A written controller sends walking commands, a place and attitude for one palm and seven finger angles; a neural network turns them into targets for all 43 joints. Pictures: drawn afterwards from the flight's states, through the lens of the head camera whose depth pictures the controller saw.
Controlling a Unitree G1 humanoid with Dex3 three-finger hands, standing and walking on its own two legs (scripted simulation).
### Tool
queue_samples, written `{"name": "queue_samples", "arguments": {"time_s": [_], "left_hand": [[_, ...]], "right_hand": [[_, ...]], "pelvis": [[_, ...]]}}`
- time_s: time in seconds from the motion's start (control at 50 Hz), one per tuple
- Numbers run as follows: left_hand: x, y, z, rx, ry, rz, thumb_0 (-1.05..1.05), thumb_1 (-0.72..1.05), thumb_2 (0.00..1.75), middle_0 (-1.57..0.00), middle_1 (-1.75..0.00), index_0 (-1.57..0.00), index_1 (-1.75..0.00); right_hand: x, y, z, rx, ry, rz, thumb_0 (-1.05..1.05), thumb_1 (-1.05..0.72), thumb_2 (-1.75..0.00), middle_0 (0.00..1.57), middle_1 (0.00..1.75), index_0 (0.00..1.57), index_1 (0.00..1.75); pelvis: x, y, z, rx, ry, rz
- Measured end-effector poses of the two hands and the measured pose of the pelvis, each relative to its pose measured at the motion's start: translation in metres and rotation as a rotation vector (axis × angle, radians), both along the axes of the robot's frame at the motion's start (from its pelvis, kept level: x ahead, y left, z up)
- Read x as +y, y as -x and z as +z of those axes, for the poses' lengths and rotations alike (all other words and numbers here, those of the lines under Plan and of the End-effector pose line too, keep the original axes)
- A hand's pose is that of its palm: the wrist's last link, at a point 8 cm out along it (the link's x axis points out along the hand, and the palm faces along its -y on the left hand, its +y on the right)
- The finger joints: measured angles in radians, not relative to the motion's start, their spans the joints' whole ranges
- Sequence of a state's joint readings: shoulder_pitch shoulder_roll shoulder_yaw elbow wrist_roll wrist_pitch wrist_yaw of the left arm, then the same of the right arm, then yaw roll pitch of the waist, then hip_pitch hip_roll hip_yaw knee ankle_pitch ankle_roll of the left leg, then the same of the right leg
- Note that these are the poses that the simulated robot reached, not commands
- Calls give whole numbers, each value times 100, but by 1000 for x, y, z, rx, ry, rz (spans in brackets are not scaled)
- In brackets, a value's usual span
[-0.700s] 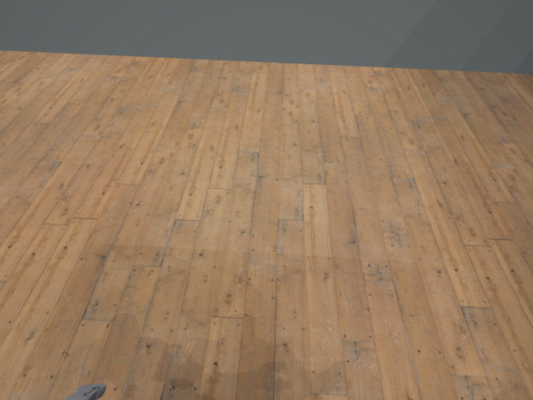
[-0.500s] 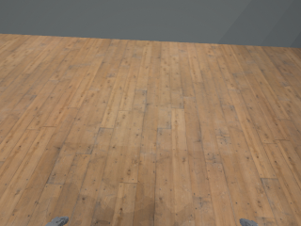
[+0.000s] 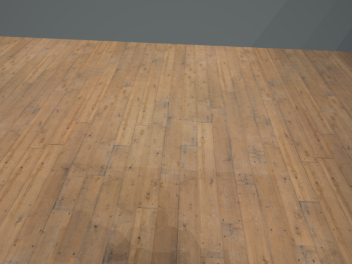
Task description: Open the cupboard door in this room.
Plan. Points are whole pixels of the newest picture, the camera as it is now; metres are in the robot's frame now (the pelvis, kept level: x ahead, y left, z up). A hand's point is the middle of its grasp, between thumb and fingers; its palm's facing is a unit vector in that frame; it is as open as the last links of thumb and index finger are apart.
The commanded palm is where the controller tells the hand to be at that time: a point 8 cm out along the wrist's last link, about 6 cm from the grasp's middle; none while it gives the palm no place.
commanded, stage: stand and wait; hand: left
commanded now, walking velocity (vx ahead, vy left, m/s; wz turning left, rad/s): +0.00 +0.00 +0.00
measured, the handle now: out of the picture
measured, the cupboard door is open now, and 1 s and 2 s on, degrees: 0 0 0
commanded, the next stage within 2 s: turn or walk to find it in 0.20 s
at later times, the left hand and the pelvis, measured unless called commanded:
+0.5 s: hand out of the picture +0.05 +0.23 -0.17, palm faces +0.05 -0.96 -0.28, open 7.4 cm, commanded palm none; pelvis -0.01 +0.01 -0.01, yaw +4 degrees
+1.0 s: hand out of the picture -0.02 +0.20 -0.16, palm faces +0.30 -0.91 -0.29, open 7.4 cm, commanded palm none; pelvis -0.04 -0.02 -0.01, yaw +17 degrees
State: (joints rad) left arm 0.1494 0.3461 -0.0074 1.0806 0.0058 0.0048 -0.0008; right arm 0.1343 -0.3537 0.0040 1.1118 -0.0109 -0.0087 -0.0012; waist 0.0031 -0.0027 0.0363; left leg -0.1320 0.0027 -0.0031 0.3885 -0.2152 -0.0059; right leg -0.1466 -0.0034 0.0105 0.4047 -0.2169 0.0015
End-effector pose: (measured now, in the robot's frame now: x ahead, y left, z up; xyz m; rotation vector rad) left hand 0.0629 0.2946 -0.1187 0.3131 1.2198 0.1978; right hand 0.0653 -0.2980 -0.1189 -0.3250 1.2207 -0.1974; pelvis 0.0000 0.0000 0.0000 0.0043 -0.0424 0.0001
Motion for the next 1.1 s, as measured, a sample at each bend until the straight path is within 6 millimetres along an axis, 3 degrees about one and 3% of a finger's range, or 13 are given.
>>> {"name": "queue_samples", "arguments": {"time_s": [0.36, 0.46, 0.6, 0.72, 0.82, 0.92, 1.02, 1.1], "left_hand": [[-7, -1, -1, -36, 8, 12, 0, 91, 90, -21, -30, -20, -30], [-16, 12, -13, -29, 40, 50, 0, 91, 90, -20, -30, -20, -30], [-20, 42, -39, 16, 109, 111, 0, 91, 90, -21, -30, -20, -30], [-23, 57, -31, 20, 118, 171, 0, 91, 90, -20, -30, -20, -30], [-30, 63, -19, -21, 101, 217, 0, 91, 90, -20, -30, -20, -30], [-43, 75, -13, -84, 57, 261, 0, 91, 90, -20, -30, -20, -30], [-58, 108, -5, -74, 39, 319, 0, 91, 90, -20, -30, -20, -30], [-65, 132, -7, -44, 51, 365, 0, 91, 90, -20, -30, -20, -30]], "right_hand": [[6, 6, -5, 6, -18, 15, 1, -91, -90, 20, 30, 21, 30], [25, 7, -14, 35, -46, 35, 1, -91, -90, 20, 30, 20, 30], [66, 17, -24, 60, -86, 52, 1, -91, -90, 20, 30, 20, 30], [85, 30, -20, 97, -118, 75, 1, -91, -90, 20, 30, 21, 30], [76, 32, -22, 114, -127, 101, 1, -90, -90, 20, 30, 21, 30], [51, 23, -35, 103, -135, 136, 1, -90, -90, 20, 30, 21, 30], [32, 2, -33, 85, -120, 182, 1, -91, -90, 20, 30, 20, 30], [30, -16, -25, 63, -103, 224, 1, -91, -90, 20, 30, 20, 30]], "pelvis": [[-1, 9, -2, 12, 2, 25], [3, 12, -8, 28, 12, 57], [18, 17, -18, 28, 8, 96], [16, 25, -9, 47, 26, 147], [6, 32, -5, 60, 33, 199], [-15, 39, -13, 66, 11, 253], [-24, 44, -10, 38, 3, 304], [-25, 44, -7, 32, -12, 348]]}}
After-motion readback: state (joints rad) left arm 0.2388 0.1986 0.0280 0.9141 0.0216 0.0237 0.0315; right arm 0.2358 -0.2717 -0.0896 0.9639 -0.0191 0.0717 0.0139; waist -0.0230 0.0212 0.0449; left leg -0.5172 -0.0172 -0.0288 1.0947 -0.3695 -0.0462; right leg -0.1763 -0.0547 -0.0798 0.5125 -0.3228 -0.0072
